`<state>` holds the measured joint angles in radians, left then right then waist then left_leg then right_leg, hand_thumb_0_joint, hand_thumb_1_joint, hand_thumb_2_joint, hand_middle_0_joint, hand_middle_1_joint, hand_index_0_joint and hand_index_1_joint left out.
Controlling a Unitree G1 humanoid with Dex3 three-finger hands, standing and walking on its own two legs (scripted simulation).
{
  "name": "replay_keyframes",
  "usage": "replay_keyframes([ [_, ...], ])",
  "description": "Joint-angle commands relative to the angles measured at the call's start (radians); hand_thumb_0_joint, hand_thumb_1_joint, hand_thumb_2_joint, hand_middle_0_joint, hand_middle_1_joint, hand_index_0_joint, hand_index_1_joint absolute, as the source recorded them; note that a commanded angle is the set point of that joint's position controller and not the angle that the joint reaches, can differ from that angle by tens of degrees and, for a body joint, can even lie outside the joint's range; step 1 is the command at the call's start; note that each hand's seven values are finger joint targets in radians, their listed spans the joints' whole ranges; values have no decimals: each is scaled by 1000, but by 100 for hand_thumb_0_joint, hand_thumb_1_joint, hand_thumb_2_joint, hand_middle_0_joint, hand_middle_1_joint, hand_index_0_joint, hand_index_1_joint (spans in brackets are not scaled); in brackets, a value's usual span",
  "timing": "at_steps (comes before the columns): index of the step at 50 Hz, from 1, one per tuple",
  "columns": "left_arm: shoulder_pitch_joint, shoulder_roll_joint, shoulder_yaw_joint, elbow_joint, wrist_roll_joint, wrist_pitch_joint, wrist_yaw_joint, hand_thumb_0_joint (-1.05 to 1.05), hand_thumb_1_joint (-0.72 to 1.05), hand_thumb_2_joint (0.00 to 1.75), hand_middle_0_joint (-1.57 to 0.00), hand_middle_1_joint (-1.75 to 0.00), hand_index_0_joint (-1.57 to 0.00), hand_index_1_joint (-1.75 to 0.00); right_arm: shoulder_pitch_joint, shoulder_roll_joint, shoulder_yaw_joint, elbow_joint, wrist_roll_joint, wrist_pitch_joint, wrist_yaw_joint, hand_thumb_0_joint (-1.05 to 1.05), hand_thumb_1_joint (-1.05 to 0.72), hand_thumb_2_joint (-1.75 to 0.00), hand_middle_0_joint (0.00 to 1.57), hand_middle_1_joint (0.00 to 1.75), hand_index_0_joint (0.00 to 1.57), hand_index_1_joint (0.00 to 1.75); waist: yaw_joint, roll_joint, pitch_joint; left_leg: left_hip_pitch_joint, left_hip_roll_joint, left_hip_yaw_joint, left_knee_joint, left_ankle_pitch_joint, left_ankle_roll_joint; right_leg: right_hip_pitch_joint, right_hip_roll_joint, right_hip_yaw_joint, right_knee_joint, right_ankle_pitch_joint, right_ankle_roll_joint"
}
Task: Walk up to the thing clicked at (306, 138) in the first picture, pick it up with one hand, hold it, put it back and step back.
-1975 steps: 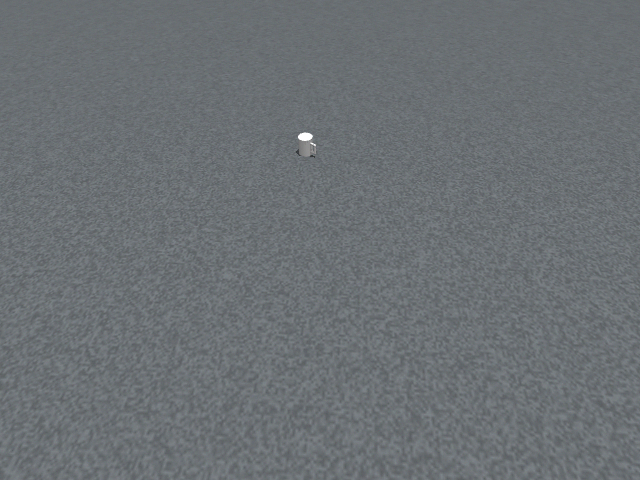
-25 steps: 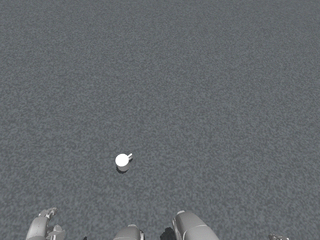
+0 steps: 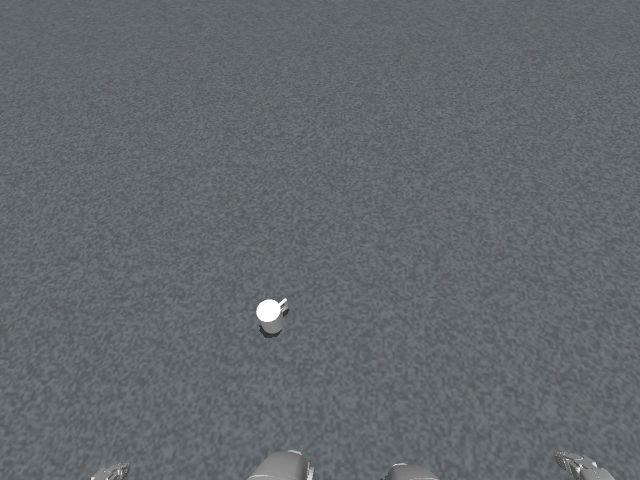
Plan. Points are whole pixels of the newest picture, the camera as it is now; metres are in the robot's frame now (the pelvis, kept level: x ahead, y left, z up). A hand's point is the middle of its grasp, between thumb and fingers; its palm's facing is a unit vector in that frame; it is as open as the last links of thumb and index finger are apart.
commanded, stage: step back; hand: left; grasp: from above
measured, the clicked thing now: (274, 313) +0.64 +0.19 -0.72
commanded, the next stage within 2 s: none
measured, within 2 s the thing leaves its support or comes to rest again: neither
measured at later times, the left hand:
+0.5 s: hand out of the picture -0.07 +0.28 -0.17, palm faces -0.05 -0.92 -0.38, open 7.4 cm
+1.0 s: hand out of the picture -0.18 +0.26 -0.15, palm faces +0.04 -0.92 -0.39, open 7.4 cm
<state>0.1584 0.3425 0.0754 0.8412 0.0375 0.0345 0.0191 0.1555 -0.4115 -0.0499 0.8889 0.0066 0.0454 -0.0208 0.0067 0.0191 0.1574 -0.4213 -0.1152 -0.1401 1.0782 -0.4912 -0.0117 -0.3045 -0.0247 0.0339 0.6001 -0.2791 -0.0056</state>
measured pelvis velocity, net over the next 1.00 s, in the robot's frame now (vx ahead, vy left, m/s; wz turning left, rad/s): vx -0.33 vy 0.00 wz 0.03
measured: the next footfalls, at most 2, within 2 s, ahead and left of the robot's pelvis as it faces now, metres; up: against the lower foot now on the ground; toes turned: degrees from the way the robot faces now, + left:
left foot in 0.10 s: -0.01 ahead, +0.13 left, +0.00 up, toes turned -1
right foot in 0.54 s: -0.18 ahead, -0.13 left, +0.00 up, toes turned -2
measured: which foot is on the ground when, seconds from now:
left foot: up 0.00-0.08, down 0.10-0.58, up 0.60-0.90, down 0.92-1.00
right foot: down 0.00-0.14, up 0.16-0.52, down 0.54-0.94, up 0.96-1.00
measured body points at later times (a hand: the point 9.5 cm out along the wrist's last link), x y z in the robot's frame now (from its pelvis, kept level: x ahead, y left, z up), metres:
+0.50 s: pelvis -0.16 +0.01 -0.01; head -0.10 +0.02 +0.43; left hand -0.07 +0.33 -0.14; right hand -0.02 -0.30 -0.10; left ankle -0.05 +0.13 -0.73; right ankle -0.21 -0.14 -0.70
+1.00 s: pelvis -0.33 +0.00 -0.01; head -0.27 +0.01 +0.43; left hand -0.19 +0.31 -0.13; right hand -0.26 -0.31 -0.13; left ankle -0.32 +0.10 -0.73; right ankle -0.24 -0.13 -0.71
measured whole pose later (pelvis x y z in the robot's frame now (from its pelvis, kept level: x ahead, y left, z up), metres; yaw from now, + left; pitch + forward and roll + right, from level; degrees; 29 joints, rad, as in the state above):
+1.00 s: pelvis -0.33 +0.00 -0.01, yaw +2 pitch -4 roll +2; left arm 0.08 0.39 0.08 0.76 0.02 0.07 0.03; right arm 0.22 -0.34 -0.04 0.89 -0.03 0.03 -0.01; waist -0.01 -0.07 0.20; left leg -0.26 -0.07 0.00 0.67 -0.36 0.03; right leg -0.46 -0.03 0.04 0.85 -0.43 -0.01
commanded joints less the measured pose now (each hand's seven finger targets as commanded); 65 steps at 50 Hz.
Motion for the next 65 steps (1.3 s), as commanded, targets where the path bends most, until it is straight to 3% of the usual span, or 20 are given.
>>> replay_keyframes([
  [1, 28, 241, 63, -104, -3, -18, 23, 0, 90, 90, -20, -30, -20, -30, -7, -130, -29, -91, -10, -38, -11, 0, -90, -90, 20, 30, 20, 30, 49, -201, -212, -58, 65, 79, -326, -17, -9, 343, -187, 159, -38, 600, -190],
  [5, -30, 255, 52, -136, -30, 9, 9, 0, 90, 90, -20, -30, -20, -30, 99, -152, -55, -55, -32, -51, -9, 0, -90, -90, 20, 30, 20, 30, -17, -177, -255, 220, 110, 93, -693, 398, 28, 155, -132, 128, 103, 432, -105],
  [7, -26, 185, 41, -151, -40, 13, 13, 0, 90, 90, -20, -30, -20, -30, 25, -294, -82, -88, -51, -53, -3, 0, -90, -90, 20, 30, 20, 30, -1, 161, -221, 335, 429, -322, -707, 712, 183, -204, 142, 47, 349, -312, -27],
  [8, -64, 228, 60, -142, -30, 14, 29, 0, 90, 90, -20, -30, -20, -30, 44, -352, -92, -92, -40, -50, 2, 0, -90, -90, 20, 30, 20, 30, -65, 223, -204, 168, 537, -424, -736, 673, 311, -134, 131, 154, 523, -431, -17],
  [12, 48, 221, 62, -81, -41, 17, 14, 0, 90, 90, -20, -30, -20, -30, -112, -209, -57, -118, -40, -51, -11, 0, -90, -90, 20, 30, 20, 30, 42, 106, -132, 179, 342, -84, -688, 630, 203, -204, 141, 194, 707, -197, -28],
  [21, 65, 215, 64, -96, -24, 2, -2, 0, 90, 90, -20, -30, -20, -30, -13, -220, -72, -142, -35, -45, -12, 0, -90, -90, 20, 30, 20, 30, -41, 169, -206, 350, 395, -100, -642, 561, 277, -138, 60, 93, 354, -226, 44],
  [27, 266, 226, 80, 15, -11, -5, -21, 0, 90, 90, -20, -30, -20, -30, -87, -237, -80, -170, -29, -7, -2, 0, -90, -90, 20, 30, 20, 30, 32, 166, -254, 65, 304, -30, -584, 186, 155, 210, 37, -34, -146, -46, -30],
  [28, 249, 266, 91, 0, 5, -8, -21, 0, 90, 90, -20, -30, -20, -30, -72, -196, -67, -173, -19, -5, -1, 0, -90, -90, 20, 30, 20, 30, 29, 15, -210, -51, 223, 16, -459, 64, 96, 192, -35, 145, -200, -128, -64],
  [29, 190, 349, 109, -37, 15, -12, -23, 0, 90, 90, -20, -30, -20, -30, -55, -124, -47, -186, -14, -8, -5, 0, -90, -90, 20, 30, 20, 30, 23, -239, -144, -248, 38, 88, -232, -46, 22, 144, -233, 438, -277, -216, -138],
  [30, 103, 442, 125, -96, 18, -7, -15, 0, 90, 90, -20, -30, -20, -30, -121, -168, -70, -198, -20, -11, -22, 0, -90, -90, 20, 30, 20, 30, 81, -302, -85, -135, 27, -2, -15, -122, -4, -149, -404, 591, -361, -173, -288],
  [31, 19, 418, 117, -114, 9, -14, -9, 0, 90, 90, -20, -30, -20, -30, -96, -206, -83, -174, -19, -13, -24, 0, -90, -90, 20, 30, 20, 30, 40, -270, -21, -60, 69, -44, 79, -75, -2, -282, -412, 580, -392, -200, -298],
  [34, -130, 272, 83, -136, 9, -21, 1, 0, 90, 90, -20, -30, -20, -30, 46, -159, -61, -96, -8, -15, -12, 0, -90, -90, 20, 30, 20, 30, -72, -164, -35, -60, -30, -33, 160, 69, 8, -155, -167, 148, -239, 125, -159],
  [40, 59, 239, 80, -126, 11, -9, 17, 0, 90, 90, -20, -30, -20, -30, 21, -136, -38, -116, -19, -39, -18, 0, -90, -90, 20, 30, 20, 30, 57, -222, -155, -143, 26, 57, -134, -36, -25, 256, -203, 163, -123, 344, -195],
  [44, 11, 263, 72, -149, -10, 6, 21, 0, 90, 90, -20, -30, -20, -30, 122, -134, -45, -89, -30, -51, -14, 0, -90, -90, 20, 30, 20, 30, 14, -247, -253, 63, 101, 116, -559, 117, 17, 281, -223, 156, 26, 503, -164],
  [46, 2, 232, 53, -163, -18, 23, 11, 0, 90, 90, -20, -30, -20, -30, 141, -164, -63, -69, -36, -53, -13, 0, -90, -90, 20, 30, 20, 30, 10, -116, -256, 227, 139, 46, -686, 414, 47, 106, -141, 97, 113, 312, -91],
  [48, -41, 206, 52, -184, -33, 23, 12, 0, 90, 90, -20, -30, -20, -30, 77, -321, -89, -105, -47, -48, -7, 0, -90, -90, 20, 30, 20, 30, 2, 175, -218, 243, 473, -335, -695, 676, 256, -169, 83, 1, 396, -326, -18],
  [49, -83, 237, 65, -177, -23, 23, 23, 0, 90, 90, -20, -30, -20, -30, 64, -358, -95, -113, -48, -48, -10, 0, -90, -90, 20, 30, 20, 30, -47, 209, -186, 91, 549, -422, -723, 662, 346, -122, 72, 114, 555, -405, -11],
  [53, 7, 230, 66, -109, -38, 32, 7, 0, 90, 90, -20, -30, -20, -30, -60, -217, -58, -131, -51, -50, -22, 0, -90, -90, 20, 30, 20, 30, 38, 72, -115, 86, 342, -84, -668, 628, 216, -166, 132, 183, 728, -212, -21],
  [59, 20, 210, 51, -94, -17, -7, 4, 0, 90, 90, -20, -30, -20, -30, 18, -193, -62, -124, -42, -35, -13, 0, -90, -90, 20, 30, 20, 30, -40, 154, -208, 377, 354, -68, -604, 589, 274, -178, 68, 58, 352, -242, 50],
  [65, 184, 232, 62, 43, -7, -39, -5, 0, 90, 90, -20, -30, -20, -30, -55, -213, -63, -131, -31, 0, 6, 0, -90, -90, 20, 30, 20, 30, 23, 121, -271, 132, 259, 54, -442, 244, 154, 183, 42, -2, -227, -33, -32],
])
